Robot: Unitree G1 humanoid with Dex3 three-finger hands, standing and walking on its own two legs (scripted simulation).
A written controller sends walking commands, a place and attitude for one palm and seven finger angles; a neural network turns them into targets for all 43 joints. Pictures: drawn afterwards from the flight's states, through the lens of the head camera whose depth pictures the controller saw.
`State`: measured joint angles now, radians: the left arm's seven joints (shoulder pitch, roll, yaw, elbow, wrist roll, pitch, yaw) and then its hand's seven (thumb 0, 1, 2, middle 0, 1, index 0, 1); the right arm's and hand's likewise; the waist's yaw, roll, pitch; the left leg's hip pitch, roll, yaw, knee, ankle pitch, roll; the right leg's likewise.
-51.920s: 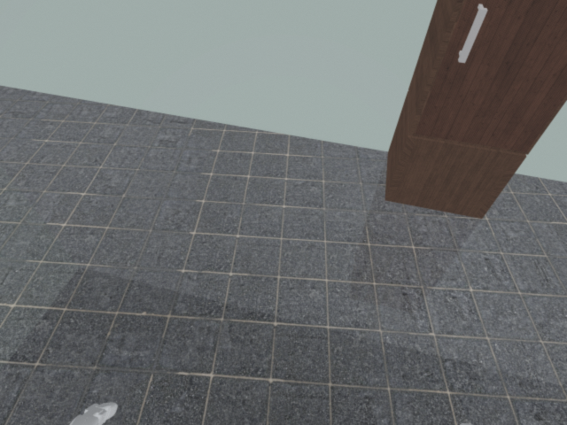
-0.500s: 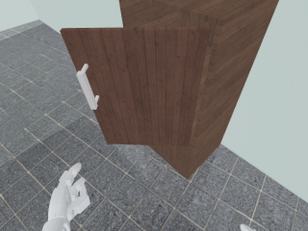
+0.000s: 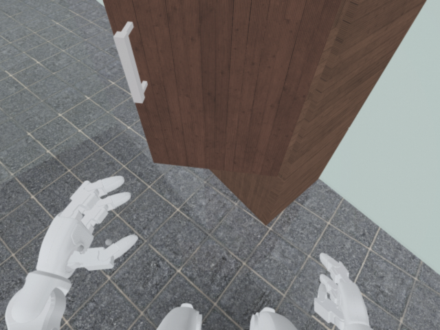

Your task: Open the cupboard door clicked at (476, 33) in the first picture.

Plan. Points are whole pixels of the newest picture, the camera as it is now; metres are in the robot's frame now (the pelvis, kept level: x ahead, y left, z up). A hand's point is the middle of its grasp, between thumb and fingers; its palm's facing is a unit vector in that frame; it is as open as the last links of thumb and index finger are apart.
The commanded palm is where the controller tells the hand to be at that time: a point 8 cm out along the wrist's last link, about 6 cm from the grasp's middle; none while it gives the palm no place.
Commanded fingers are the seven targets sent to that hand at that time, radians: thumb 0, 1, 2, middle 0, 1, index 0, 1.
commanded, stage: raise the hand with hooked fingers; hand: left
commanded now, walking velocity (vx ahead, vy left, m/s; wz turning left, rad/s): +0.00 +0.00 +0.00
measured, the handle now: (134, 65) +0.59 +0.24 +0.12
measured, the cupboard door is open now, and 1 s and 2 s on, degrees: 42 42 42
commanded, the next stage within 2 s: move the hooked fingers beside the handle in 1.42 s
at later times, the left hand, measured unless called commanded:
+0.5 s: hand (64, 202) +0.27 +0.26 +0.11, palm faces +0.00 -1.00 -0.05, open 13.1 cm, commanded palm +0.25 +0.31 +0.11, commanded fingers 0.00 -0.50 0.30 -0.30 -1.20 -0.30 -1.20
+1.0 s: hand (41, 155) +0.32 +0.30 +0.15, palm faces +0.00 -1.00 -0.04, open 14.0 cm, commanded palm +0.29 +0.34 +0.15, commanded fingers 0.00 -0.50 0.30 -0.30 -1.20 -0.30 -1.20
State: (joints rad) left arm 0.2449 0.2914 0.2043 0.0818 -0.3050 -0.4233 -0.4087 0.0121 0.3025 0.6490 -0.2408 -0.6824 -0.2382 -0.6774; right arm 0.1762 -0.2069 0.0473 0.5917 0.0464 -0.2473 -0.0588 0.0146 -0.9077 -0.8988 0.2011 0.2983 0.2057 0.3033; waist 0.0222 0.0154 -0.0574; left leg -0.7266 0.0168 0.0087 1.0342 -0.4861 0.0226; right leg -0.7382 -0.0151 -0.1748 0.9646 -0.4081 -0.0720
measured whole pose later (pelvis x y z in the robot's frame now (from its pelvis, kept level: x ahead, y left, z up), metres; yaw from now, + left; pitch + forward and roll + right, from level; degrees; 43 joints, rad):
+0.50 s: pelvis +0.02 +0.02 +0.03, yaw -1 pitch +6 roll -2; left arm 0.17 0.34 0.33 0.14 -0.35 -0.28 -0.39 0.00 -0.28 0.40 -0.29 -1.06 -0.28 -1.05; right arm 0.24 -0.27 0.03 0.59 0.05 -0.29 -0.09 0.02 -0.91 -0.90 0.20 0.30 0.20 0.30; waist 0.01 0.01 -0.06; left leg -0.52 0.00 0.05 0.84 -0.43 0.05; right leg -0.54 -0.02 -0.13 0.77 -0.34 -0.03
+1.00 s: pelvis +0.02 +0.02 +0.05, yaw -1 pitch +4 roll -1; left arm -0.13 0.45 0.43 0.41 -0.35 -0.13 -0.51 -0.01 -0.50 0.30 -0.30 -1.20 -0.30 -1.19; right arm 0.27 -0.28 0.06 0.62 0.06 -0.24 -0.10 0.02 -0.91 -0.90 0.20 0.30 0.21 0.30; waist 0.02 0.03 -0.03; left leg -0.39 -0.01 0.05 0.69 -0.36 0.05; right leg -0.42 -0.01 -0.13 0.63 -0.28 -0.03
